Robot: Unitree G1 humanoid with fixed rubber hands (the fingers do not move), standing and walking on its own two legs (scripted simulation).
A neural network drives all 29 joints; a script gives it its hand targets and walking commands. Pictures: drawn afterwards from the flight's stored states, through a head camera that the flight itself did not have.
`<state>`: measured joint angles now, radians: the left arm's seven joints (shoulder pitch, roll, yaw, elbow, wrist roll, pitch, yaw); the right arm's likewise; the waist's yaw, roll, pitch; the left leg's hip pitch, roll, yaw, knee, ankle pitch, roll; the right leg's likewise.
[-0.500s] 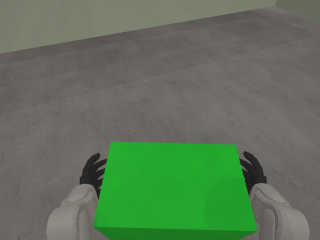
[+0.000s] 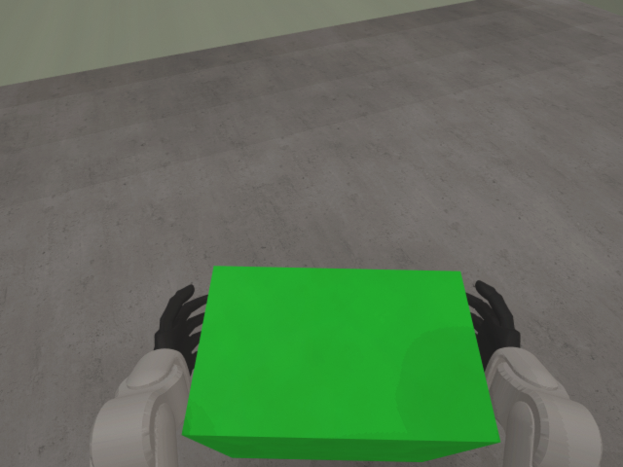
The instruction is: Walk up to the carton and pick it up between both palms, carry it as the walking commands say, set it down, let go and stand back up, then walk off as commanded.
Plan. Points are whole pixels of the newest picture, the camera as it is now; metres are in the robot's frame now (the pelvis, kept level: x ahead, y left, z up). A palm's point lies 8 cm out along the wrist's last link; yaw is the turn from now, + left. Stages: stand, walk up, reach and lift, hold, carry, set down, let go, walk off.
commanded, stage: carry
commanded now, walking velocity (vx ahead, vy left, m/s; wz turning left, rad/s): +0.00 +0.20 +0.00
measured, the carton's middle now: (331, 376) +0.23 +0.00 +0.01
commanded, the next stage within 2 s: none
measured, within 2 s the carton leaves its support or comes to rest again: neither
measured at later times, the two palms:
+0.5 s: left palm (175, 361) +0.22 +0.18 +0.07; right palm (492, 358) +0.23 -0.17 +0.07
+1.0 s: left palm (151, 337) +0.24 +0.21 +0.08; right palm (461, 344) +0.25 -0.15 +0.06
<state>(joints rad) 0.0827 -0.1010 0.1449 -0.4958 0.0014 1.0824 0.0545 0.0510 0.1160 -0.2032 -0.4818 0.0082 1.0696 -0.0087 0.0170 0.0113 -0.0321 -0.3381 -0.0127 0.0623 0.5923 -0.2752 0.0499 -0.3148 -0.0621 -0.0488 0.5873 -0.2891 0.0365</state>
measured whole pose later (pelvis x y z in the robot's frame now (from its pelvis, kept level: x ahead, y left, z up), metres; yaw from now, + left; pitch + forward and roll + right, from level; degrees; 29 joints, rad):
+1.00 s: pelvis +0.01 +0.03 +0.01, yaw +1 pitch +6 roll +3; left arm 0.08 -0.11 0.15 -0.55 0.00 1.12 0.04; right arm 0.05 0.12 -0.20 -0.58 0.01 1.14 -0.04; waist 0.01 0.04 -0.04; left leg -0.52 0.00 0.01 0.83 -0.43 0.02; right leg -0.36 -0.12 -0.06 0.58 -0.33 0.02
